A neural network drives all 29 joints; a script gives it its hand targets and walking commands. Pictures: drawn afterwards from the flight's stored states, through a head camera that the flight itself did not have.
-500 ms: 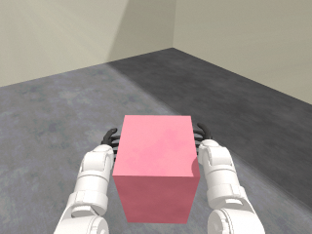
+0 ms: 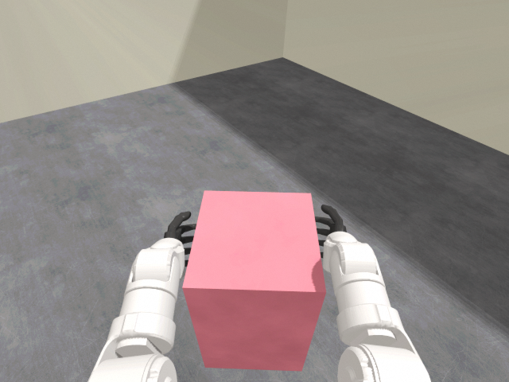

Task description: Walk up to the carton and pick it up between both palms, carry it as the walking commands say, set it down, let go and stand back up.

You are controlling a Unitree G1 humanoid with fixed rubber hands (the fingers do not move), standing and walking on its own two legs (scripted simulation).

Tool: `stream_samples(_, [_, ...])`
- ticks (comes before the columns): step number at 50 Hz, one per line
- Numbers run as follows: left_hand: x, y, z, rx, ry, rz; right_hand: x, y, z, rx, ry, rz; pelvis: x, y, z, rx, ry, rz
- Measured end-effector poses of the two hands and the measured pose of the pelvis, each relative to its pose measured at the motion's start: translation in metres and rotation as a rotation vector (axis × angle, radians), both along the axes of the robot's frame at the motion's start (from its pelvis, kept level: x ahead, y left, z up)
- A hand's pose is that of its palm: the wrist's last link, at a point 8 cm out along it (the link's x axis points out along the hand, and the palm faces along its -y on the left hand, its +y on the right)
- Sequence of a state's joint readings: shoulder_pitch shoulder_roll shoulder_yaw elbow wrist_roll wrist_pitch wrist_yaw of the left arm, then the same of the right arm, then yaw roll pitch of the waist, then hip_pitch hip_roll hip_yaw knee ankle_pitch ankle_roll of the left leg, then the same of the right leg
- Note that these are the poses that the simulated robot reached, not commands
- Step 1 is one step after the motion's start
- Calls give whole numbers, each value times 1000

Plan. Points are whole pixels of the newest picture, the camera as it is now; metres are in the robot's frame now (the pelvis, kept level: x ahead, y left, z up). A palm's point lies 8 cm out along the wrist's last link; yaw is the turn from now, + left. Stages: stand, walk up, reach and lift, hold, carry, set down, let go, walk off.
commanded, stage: reach and lift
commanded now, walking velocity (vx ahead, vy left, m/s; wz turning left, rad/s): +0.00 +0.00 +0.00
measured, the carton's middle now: (255, 284) +0.30 -0.01 -0.02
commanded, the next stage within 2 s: hold in 0.44 s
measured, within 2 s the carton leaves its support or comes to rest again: neither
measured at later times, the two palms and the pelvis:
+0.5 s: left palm (173, 255) +0.30 +0.12 +0.07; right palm (342, 249) +0.31 -0.15 +0.07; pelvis -0.02 +0.00 +0.00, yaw +0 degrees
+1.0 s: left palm (172, 254) +0.30 +0.12 +0.07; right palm (343, 251) +0.30 -0.15 +0.08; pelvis -0.01 +0.00 +0.00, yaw +0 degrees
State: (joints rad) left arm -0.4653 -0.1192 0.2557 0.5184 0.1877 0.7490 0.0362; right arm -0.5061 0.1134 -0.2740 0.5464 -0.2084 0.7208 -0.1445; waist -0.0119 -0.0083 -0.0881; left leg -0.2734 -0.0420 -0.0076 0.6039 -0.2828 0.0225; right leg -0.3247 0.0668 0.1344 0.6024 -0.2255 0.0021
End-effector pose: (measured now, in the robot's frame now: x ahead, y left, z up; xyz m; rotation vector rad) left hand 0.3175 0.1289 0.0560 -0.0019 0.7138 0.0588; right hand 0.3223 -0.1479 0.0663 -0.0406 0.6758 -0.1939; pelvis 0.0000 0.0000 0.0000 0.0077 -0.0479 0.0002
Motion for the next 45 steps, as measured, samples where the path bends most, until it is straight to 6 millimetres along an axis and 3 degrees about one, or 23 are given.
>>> stream_samples(12, [-17, -2, 7, 4, -22, 2, -18, -2, 5, 4, -22, 1, -16, -2, -1, 3, -24, 1])
stream_samples(45, [-19, -4, 3, 10, -2, 1, -20, -4, -1, 12, 2, -1, -14, -4, -1, 6, -24, 1])
